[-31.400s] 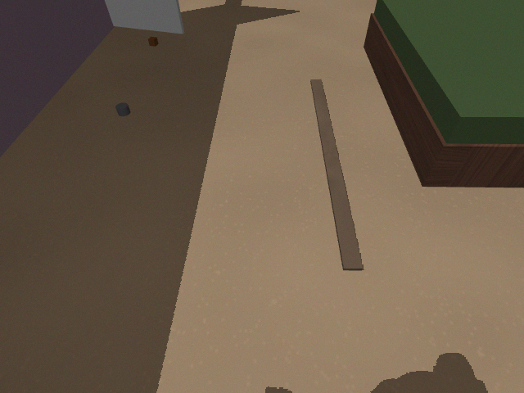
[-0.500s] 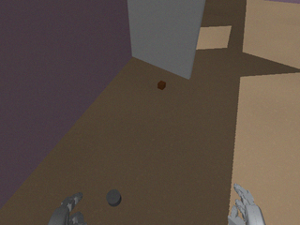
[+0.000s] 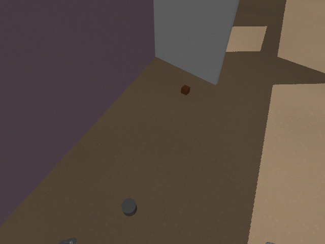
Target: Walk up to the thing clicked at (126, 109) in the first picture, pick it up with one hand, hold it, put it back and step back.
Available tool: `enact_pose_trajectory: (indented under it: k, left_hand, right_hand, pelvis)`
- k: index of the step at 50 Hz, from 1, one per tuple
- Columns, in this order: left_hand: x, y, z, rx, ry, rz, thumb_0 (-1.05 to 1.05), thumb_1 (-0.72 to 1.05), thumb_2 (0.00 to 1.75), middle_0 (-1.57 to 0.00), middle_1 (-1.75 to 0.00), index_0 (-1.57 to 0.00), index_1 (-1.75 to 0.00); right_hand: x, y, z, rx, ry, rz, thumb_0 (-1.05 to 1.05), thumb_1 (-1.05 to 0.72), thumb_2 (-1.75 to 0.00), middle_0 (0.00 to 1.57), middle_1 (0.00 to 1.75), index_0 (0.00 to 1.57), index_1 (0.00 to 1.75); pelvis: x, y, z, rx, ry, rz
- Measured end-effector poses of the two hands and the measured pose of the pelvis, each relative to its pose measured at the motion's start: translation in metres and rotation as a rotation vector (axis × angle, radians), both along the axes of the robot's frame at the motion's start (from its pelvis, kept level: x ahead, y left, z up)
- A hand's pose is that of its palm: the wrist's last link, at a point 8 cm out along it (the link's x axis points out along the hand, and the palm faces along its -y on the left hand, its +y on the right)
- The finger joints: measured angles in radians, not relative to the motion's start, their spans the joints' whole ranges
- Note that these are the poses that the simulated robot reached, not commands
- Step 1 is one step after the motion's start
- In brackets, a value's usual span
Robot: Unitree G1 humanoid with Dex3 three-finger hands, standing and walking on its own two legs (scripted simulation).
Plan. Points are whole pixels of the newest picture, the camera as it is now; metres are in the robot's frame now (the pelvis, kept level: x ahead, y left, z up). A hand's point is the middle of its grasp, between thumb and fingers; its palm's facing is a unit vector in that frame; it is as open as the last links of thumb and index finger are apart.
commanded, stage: stand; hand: left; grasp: from above
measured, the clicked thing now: (129, 207) +0.43 +0.23 -0.72
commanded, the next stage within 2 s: none
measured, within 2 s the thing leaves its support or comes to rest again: neither
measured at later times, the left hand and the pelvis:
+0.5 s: hand out of the picture +0.04 +0.24 -0.13, palm faces +0.05 -0.94 -0.33, open 7.4 cm; pelvis +0.00 +0.00 +0.03, yaw +1 degrees
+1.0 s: hand out of the picture +0.06 +0.23 -0.13, palm faces +0.03 -0.94 -0.33, open 7.4 cm; pelvis +0.00 -0.01 +0.03, yaw +1 degrees
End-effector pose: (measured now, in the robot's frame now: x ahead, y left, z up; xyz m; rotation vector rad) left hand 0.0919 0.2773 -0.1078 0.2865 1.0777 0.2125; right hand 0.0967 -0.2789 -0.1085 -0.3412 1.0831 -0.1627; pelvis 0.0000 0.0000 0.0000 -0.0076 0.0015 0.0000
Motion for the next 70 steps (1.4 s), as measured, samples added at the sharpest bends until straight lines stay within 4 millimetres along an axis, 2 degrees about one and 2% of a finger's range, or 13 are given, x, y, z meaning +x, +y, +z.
enact_pose_trajectory:
  k: [9, 17, 30, 40, 56, 70]
  left_hand:
    - [-0.048, -0.001, -0.001, -0.020, 0.159, 0.068, 0.01, 0.90, 0.89, -0.20, -0.30, -0.20, -0.30]
    - [-0.061, 0.000, 0.005, -0.021, 0.198, 0.084, 0.01, 0.90, 0.89, -0.20, -0.30, -0.20, -0.30]
    - [-0.061, 0.004, 0.014, 0.003, 0.199, 0.082, 0.01, 0.90, 0.89, -0.20, -0.30, -0.20, -0.30]
    - [-0.054, -0.001, 0.015, -0.002, 0.192, 0.077, 0.01, 0.90, 0.89, -0.20, -0.30, -0.20, -0.30]
    - [-0.039, -0.004, 0.017, -0.006, 0.175, 0.061, 0.01, 0.90, 0.89, -0.20, -0.30, -0.20, -0.30]
    - [-0.035, -0.003, 0.019, -0.003, 0.177, 0.056, 0.01, 0.90, 0.89, -0.20, -0.30, -0.20, -0.30]
  right_hand:
    - [-0.022, 0.005, 0.002, 0.022, 0.103, -0.045, 0.01, -0.91, -0.89, 0.20, 0.30, 0.20, 0.30]
    - [-0.029, 0.008, 0.004, 0.041, 0.130, -0.058, 0.01, -0.90, -0.89, 0.20, 0.30, 0.20, 0.30]
    - [-0.039, -0.005, 0.007, 0.039, 0.155, -0.070, 0.00, -0.91, -0.89, 0.20, 0.30, 0.20, 0.30]
    - [-0.042, -0.015, 0.009, 0.025, 0.169, -0.071, 0.00, -0.91, -0.89, 0.20, 0.30, 0.20, 0.30]
    - [-0.038, -0.020, 0.011, 0.023, 0.166, -0.066, 0.00, -0.91, -0.89, 0.20, 0.30, 0.20, 0.30]
    - [-0.033, -0.025, 0.012, 0.021, 0.167, -0.063, 0.00, -0.91, -0.89, 0.20, 0.30, 0.20, 0.30]
  pelvis:
    - [0.004, 0.001, 0.017, 0.000, -0.042, 0.009]
    - [0.000, 0.000, 0.025, 0.002, -0.068, 0.013]
    - [-0.005, -0.006, 0.030, 0.003, -0.075, 0.017]
    - [-0.005, -0.011, 0.031, 0.002, -0.073, 0.014]
    - [-0.003, -0.015, 0.032, 0.003, -0.064, 0.010]
    - [0.001, -0.017, 0.032, 0.003, -0.054, 0.009]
